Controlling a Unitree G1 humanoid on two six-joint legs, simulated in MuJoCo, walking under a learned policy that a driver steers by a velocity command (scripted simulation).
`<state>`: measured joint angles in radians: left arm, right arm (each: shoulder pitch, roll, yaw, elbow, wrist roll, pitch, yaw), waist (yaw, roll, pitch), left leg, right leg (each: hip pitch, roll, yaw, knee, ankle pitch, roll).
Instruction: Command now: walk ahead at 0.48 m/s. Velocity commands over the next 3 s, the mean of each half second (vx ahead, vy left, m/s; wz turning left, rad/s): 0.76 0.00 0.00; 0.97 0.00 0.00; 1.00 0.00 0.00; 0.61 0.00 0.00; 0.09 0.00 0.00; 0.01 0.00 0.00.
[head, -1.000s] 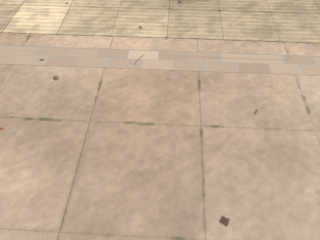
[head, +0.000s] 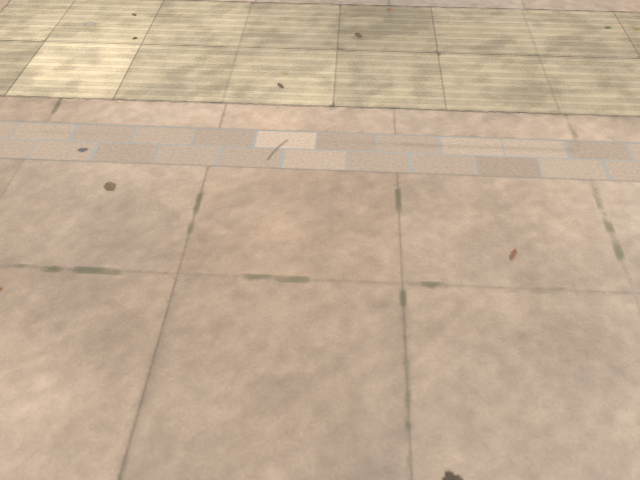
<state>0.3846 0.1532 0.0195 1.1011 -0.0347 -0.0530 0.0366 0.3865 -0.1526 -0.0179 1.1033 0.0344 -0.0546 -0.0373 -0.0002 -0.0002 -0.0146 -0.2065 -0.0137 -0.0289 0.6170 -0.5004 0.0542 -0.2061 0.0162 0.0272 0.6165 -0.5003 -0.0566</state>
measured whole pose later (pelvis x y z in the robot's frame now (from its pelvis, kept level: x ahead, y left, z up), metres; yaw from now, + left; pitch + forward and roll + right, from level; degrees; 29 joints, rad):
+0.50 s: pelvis +0.23 +0.09 -0.04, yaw -1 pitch +1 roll -2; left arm 0.52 0.26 0.07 1.06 0.02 -0.11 -0.02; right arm 0.04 -0.27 -0.05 0.72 -0.04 -0.09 0.03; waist 0.02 -0.02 0.00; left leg -0.58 0.01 0.06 0.84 -0.28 0.06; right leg -0.12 -0.02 0.15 1.09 -0.47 -0.07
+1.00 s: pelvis +0.65 +0.13 -0.01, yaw +1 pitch +1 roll -1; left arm 0.03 0.23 0.01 0.78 0.04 -0.08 -0.01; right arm 0.52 -0.21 -0.02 1.01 -0.01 -0.09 -0.01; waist -0.04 0.01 0.05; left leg -0.03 -0.09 -0.01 1.01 -0.36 0.10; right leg -0.45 0.09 -0.15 0.57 -0.15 -0.17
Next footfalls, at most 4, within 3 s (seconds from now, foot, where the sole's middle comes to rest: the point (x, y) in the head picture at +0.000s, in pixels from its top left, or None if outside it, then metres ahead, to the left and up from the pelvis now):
0.46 left None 0.36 0.18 -0.77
0.96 right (296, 375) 0.79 0.09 -0.77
1.40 left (236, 234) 1.25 0.27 -0.77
1.82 right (298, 139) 1.69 0.10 -0.77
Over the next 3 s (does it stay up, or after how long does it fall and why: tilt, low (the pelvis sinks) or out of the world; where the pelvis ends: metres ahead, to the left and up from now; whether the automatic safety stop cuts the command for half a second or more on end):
stays up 1.65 0.22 0.01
